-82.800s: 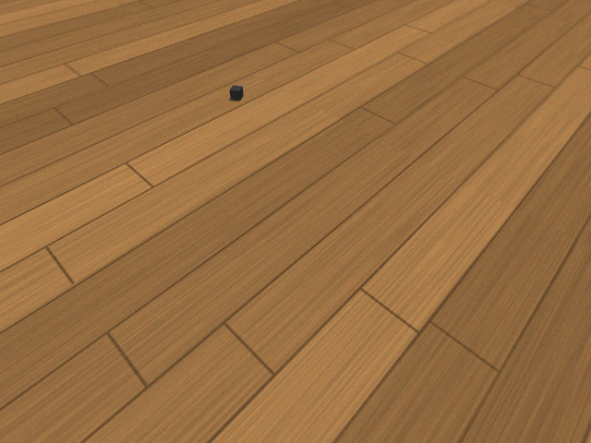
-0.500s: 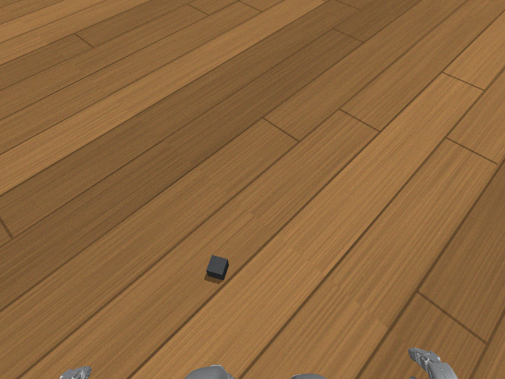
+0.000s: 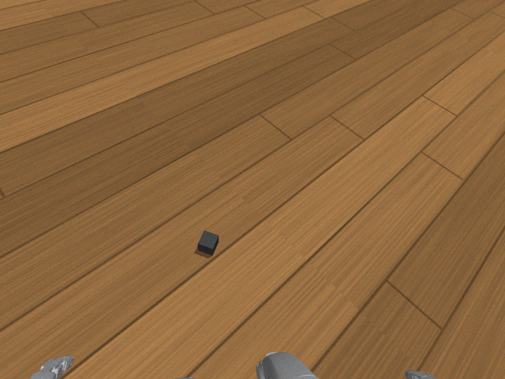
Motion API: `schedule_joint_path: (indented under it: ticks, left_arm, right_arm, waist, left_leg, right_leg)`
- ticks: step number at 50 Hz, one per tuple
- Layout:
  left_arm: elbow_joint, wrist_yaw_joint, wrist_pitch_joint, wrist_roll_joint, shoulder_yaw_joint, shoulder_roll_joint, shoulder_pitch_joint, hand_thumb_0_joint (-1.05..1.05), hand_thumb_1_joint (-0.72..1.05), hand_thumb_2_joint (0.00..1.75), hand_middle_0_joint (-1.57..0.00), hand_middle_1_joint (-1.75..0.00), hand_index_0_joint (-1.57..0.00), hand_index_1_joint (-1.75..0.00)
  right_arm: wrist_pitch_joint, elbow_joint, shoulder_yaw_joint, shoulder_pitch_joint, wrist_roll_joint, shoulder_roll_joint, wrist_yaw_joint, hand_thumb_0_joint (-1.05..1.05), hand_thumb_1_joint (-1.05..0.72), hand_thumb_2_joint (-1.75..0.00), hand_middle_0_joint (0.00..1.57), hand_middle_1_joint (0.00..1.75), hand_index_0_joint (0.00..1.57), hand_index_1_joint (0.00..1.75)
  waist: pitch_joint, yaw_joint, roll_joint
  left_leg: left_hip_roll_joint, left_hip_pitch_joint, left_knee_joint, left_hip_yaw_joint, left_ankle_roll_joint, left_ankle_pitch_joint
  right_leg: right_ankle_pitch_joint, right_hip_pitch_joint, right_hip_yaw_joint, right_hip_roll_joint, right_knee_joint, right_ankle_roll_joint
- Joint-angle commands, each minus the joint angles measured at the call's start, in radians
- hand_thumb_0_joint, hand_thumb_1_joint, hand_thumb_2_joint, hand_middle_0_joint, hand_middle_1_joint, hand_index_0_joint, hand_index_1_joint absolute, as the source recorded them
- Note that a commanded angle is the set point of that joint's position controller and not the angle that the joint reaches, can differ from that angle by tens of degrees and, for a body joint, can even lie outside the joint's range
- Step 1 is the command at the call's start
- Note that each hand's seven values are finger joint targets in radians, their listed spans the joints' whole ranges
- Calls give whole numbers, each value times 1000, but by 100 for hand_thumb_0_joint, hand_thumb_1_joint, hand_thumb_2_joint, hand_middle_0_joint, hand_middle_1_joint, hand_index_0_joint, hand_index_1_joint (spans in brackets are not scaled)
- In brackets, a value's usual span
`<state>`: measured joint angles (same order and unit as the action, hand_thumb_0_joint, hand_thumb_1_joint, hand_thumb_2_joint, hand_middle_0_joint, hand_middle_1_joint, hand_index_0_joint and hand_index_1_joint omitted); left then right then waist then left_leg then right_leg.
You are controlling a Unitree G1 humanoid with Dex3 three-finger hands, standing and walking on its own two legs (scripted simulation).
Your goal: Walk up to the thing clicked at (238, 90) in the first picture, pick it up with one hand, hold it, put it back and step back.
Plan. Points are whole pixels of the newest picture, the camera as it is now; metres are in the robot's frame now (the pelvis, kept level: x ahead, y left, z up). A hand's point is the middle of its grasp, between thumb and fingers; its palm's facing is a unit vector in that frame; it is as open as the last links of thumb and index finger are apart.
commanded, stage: step back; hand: left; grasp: from above
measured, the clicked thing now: (208, 243) +0.69 +0.10 -0.74
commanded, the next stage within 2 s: none
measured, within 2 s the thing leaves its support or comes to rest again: neither
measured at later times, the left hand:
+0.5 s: hand out of the picture -0.07 +0.22 -0.13, palm faces -0.03 -0.90 -0.43, open 7.4 cm
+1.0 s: hand out of the picture -0.26 +0.17 -0.17, palm faces -0.02 -0.92 -0.39, open 7.4 cm
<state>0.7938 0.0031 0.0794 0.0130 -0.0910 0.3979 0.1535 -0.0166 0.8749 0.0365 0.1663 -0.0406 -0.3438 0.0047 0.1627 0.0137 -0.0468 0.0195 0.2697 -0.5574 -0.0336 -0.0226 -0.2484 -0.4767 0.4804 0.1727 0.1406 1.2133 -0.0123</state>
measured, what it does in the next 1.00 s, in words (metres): walks backwards: right foot, then left foot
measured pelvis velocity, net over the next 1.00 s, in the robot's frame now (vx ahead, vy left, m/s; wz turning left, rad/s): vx -0.34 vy -0.10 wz -0.04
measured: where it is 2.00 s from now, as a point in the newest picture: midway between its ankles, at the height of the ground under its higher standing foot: outside the picture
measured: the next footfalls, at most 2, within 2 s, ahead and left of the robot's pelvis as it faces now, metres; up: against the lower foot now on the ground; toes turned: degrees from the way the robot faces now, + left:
right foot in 0.26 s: -0.09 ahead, -0.17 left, +0.00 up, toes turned -2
left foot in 0.64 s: -0.20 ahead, +0.06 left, +0.00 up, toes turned +1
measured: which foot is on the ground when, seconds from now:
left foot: down 0.00-0.30, up 0.32-0.62, down 0.64-1.00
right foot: up 0.00-0.24, down 0.26-0.66, up 0.68-0.96, down 0.98-1.00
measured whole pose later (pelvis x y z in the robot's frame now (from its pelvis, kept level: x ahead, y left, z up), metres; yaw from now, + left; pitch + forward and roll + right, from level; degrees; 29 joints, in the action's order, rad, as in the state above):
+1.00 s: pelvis -0.34 -0.10 -0.03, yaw -2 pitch -2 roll -1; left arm 0.85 0.00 0.05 0.02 -0.08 0.39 0.18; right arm -0.02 0.78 0.05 0.06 -0.04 -0.43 0.02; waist 0.18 0.04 0.01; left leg 0.11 0.47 -0.72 -0.02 0.02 -0.22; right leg -0.44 0.22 0.05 0.01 0.68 0.02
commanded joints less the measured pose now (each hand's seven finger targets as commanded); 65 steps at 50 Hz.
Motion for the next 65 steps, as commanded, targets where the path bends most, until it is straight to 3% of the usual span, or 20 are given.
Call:
schedule_joint_path:
  ticks: [1, 6, 12, 14, 15, 16, 20, 29, 31, 33, 34, 35, 38, 48, 49, 50, 52, 56, 61, 65]
  left_arm:
    - [-68, 6, -23, 8, -66, 162, 55, 0, 90, 90, -20, -30, -20, -30]
    - [-80, 5, -30, 12, -54, 157, 35, 0, 90, 90, -20, -30, -20, -30]
    - [26, -17, -34, 14, -63, 162, 228, 0, 90, 90, -20, -30, -20, -30]
    - [19, -20, -41, 41, -89, 245, 236, 0, 90, 90, -20, -30, -20, -30]
    - [-34, -24, -33, 39, -105, 350, 128, 0, 90, 90, -20, -30, -20, -30]
    - [-78, -17, -33, 45, -110, 394, 19, 0, 90, 90, -20, -30, -20, -30]
    - [-111, -1, -41, 37, -71, 206, -135, 0, 90, 90, -20, -30, -20, -30]
    - [-131, 28, -30, 26, -60, 189, 10, 0, 90, 90, -20, -30, -20, -30]
    - [-145, 16, -11, 14, -51, 187, -16, 0, 90, 90, -20, -30, -20, -30]
    - [-161, 8, -7, 2, -29, 119, 13, 0, 90, 90, -20, -30, -20, -30]
    - [-169, 21, -5, 10, -55, 178, -67, 0, 90, 90, -20, -30, -20, -30]
    - [-152, 20, -3, 14, -65, 216, -89, 0, 90, 90, -20, -30, -20, -30]
    - [-98, 7, 2, -2, -61, 176, 2, 0, 90, 90, -20, -30, -20, -30]
    - [18, 7, -65, 7, -35, 146, 131, 0, 90, 90, -20, -30, -20, -30]
    - [51, 10, -69, 16, -43, 169, 153, 0, 90, 90, -20, -30, -20, -30]
    - [50, 9, -74, 31, -64, 246, 161, 0, 90, 90, -20, -30, -20, -30]
    - [-20, 13, -71, 43, -91, 411, 33, 0, 90, 90, -20, -30, -20, -30]
    - [-7, 26, -94, 31, -48, 240, -55, 0, 90, 90, -20, -30, -20, -30]
    - [29, 25, -110, 39, -62, 262, 74, 0, 90, 90, -20, -30, -20, -30]
    - [26, 12, -91, 24, -34, 243, 31, 0, 90, 90, -20, -30, -20, -30]
  right_arm:
    - [35, -109, 81, -24, 10, -261, 32, 0, -90, -90, 20, 30, 20, 30]
    - [28, -122, 94, 28, 13, -287, 35, 0, -90, -90, 20, 30, 20, 30]
    - [-3, -160, 104, -75, 11, -341, 27, 0, -90, -90, 20, 30, 20, 30]
    - [-10, -171, 80, -75, 30, -261, 26, 0, -90, -90, 20, 30, 20, 30]
    - [-8, -187, 76, -116, 38, -221, 41, 0, -90, -90, 20, 30, 20, 30]
    - [-14, -164, 97, -96, 30, -270, 53, 0, -90, -90, 20, 30, 20, 30]
    - [-7, -71, 71, 75, 37, -230, 38, 0, -90, -90, 20, 30, 20, 30]
    - [32, -86, 58, 112, 13, -205, 41, 0, -90, -90, 20, 30, 20, 30]
    - [36, -58, 71, 166, 9, -211, 39, 0, -90, -90, 20, 30, 20, 30]
    - [28, -81, 106, 109, -9, -373, 37, 0, -90, -90, 20, 30, 20, 30]
    - [27, -110, 118, 74, -4, -451, 38, 0, -90, -90, 20, 30, 20, 30]
    - [36, -118, 115, 12, -4, -425, 49, 0, -90, -90, 20, 30, 20, 30]
    - [36, -131, 75, -54, -5, -298, 53, 0, -90, -90, 20, 30, 20, 30]
    - [-17, -128, 84, -34, 8, -329, 26, 0, -90, -90, 20, 30, 20, 30]
    - [-25, -127, 74, -55, 16, -294, 22, 0, -90, -90, 20, 30, 20, 30]
    - [-26, -144, 58, -48, 22, -232, 21, 0, -90, -90, 20, 30, 20, 30]
    - [-24, -164, 77, -111, 18, -254, 42, 0, -90, -90, 20, 30, 20, 30]
    - [-14, -82, 62, -37, 31, -231, 23, 0, -90, -90, 20, 30, 20, 30]
    - [12, -70, 58, -65, 10, -225, 3, 0, -90, -90, 20, 30, 20, 30]
    - [34, 6, 76, 49, -3, -217, -7, 0, -90, -90, 20, 30, 20, 30]
  waist:
    - [-173, -8, 173]
    - [-235, -62, 215]
    - [-280, 21, 271]
    - [-213, 40, 18]
    - [-131, 64, -242]
    - [-40, 55, -279]
    - [-38, -53, -124]
    - [-245, 19, -158]
    - [-269, -7, -82]
    - [-227, 17, 279]
    - [-195, -49, 292]
    - [-130, -31, 254]
    - [-157, 34, 131]
    - [-310, 4, 285]
    - [-297, 16, 221]
    - [-252, 12, 27]
    - [-142, 73, -224]
    - [-108, -24, -72]
    - [-142, 61, -145]
    - [-167, -8, -124]
  left_leg:
    - [197, -183, 141, -182, -171, 377]
    - [236, -288, 108, -185, -221, 370]
    - [212, -5, 75, -143, -147, 141]
    - [52, 243, -120, -87, -38, -123]
    - [-116, 273, -379, 2, 25, -323]
    - [-78, 190, -566, -82, 36, -353]
    - [-152, 213, -677, -116, 30, -158]
    - [-28, 132, -1, -4, 21, -166]
    - [-45, -18, 205, 37, 9, 122]
    - [300, -176, 210, -442, -143, 328]
    - [433, 47, 227, -544, -296, 310]
    - [456, 175, 247, -559, -314, 290]
    - [231, 38, 127, -188, -197, 447]
    - [180, -112, -81, -82, -165, 310]
    - [136, -14, -139, -58, -122, 196]
    - [39, 209, -266, -39, -56, -57]
    - [-65, 248, -541, -135, 29, -377]
    - [-105, 245, -614, -124, 26, -195]
    - [-39, 269, -258, -55, 47, -269]
    - [-57, -111, 212, 10, 4, -151]
  right_leg:
    - [23, 56, 32, -21, 30, 44]
    - [-38, 4, -27, -81, -254, 72]
    - [159, -347, -171, -130, -728, -5]
    - [52, -371, 119, -273, -836, -81]
    - [-78, -122, 334, -460, -970, -211]
    - [-173, 114, 444, -562, -1051, -287]
    - [138, -31, 4, -297, -890, -132]
    - [708, -489, 13, -382, -607, -175]
    - [578, -389, -45, -325, -523, -117]
    - [-39, 51, -173, -89, -276, -11]
    - [-186, -24, -38, -98, -94, 7]
    - [-161, -79, 33, -124, 45, 6]
    - [-13, 6, 44, -38, 141, -2]
    - [180, -282, -210, -114, -801, 18]
    - [239, -343, -181, -111, -834, 4]
    - [171, -373, 78, -232, -813, -39]
    - [27, -10, 476, -573, -943, -283]
    - [332, -131, 55, -352, -765, -167]
    - [37, -361, 122, -362, -780, -175]
    - [60, -175, 37, -340, -680, -125]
